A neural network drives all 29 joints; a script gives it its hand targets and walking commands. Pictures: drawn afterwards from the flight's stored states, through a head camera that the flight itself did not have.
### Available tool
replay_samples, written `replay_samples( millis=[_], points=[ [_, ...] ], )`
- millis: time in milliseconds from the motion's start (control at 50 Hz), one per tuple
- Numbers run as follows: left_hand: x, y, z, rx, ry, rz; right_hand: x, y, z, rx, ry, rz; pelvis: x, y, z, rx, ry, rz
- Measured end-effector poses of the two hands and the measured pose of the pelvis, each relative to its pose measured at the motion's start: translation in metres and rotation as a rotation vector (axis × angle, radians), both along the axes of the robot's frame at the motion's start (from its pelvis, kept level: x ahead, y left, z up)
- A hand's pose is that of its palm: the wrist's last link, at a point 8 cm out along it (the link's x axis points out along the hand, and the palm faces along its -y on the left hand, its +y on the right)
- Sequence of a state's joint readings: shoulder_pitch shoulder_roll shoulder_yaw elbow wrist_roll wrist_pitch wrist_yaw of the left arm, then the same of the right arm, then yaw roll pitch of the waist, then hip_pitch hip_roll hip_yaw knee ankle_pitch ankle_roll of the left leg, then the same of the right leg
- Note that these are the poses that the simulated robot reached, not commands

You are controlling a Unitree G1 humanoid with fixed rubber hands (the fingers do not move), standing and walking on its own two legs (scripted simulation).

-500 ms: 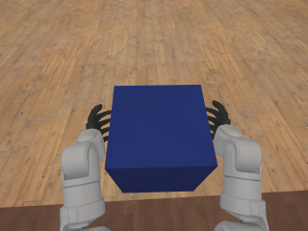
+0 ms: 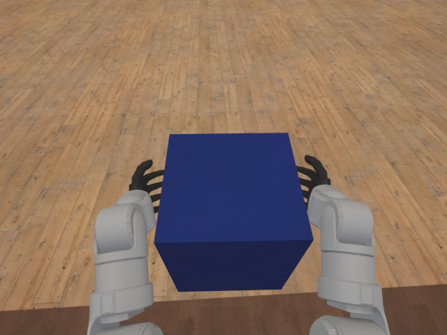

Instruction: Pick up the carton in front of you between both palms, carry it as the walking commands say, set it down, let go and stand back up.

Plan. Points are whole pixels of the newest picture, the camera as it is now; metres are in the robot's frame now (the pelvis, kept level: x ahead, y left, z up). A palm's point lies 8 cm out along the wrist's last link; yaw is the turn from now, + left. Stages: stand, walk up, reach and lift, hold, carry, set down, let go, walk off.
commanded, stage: carry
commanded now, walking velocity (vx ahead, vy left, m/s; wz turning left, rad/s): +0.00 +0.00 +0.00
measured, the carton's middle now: (229, 217) +0.33 +0.00 +0.05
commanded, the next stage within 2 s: none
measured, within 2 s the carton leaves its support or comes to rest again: neither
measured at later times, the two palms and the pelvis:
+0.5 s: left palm (139, 208) +0.30 +0.15 +0.11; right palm (320, 203) +0.31 -0.15 +0.12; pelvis -0.02 +0.00 +0.00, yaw +0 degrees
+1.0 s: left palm (140, 211) +0.30 +0.15 +0.11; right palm (323, 207) +0.30 -0.15 +0.12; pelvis -0.02 +0.00 +0.00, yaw +0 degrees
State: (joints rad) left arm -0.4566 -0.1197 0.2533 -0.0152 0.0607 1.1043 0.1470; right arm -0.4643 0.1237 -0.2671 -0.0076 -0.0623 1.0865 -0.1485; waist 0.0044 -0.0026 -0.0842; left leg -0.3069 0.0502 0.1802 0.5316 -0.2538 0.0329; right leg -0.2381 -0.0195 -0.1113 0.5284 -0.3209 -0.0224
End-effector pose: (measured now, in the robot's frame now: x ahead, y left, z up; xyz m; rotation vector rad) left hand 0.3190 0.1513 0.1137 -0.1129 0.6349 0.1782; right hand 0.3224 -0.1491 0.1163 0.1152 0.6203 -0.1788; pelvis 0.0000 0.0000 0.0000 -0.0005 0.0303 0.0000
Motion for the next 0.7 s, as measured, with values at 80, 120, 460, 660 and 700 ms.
replay_samples(
  millis=[80, 120, 460, 660, 700],
  points=[
    [-0.003, 0.000, 0.000, -0.001, 0.001, -0.001, -0.004, 0.000, 0.000, 0.000, 0.001, -0.002, -0.004, 0.001, 0.000, -0.001, 0.000, 0.000],
    [-0.005, 0.000, -0.001, -0.002, 0.000, -0.001, -0.006, 0.000, 0.000, 0.000, 0.001, -0.003, -0.006, 0.001, 0.000, -0.001, 0.000, -0.001],
    [-0.014, 0.000, 0.000, -0.003, -0.003, -0.003, -0.015, 0.000, 0.000, 0.000, -0.001, -0.005, -0.016, 0.001, 0.000, -0.002, 0.000, -0.002],
    [-0.017, 0.000, 0.000, -0.003, -0.003, -0.003, -0.019, -0.001, 0.000, -0.001, -0.001, -0.006, -0.019, 0.001, 0.000, -0.002, -0.001, -0.002],
    [-0.018, -0.001, 0.000, -0.003, -0.003, -0.003, -0.020, -0.001, 0.000, -0.001, -0.001, -0.006, -0.020, 0.001, 0.000, -0.002, -0.001, -0.002]
  ],
)
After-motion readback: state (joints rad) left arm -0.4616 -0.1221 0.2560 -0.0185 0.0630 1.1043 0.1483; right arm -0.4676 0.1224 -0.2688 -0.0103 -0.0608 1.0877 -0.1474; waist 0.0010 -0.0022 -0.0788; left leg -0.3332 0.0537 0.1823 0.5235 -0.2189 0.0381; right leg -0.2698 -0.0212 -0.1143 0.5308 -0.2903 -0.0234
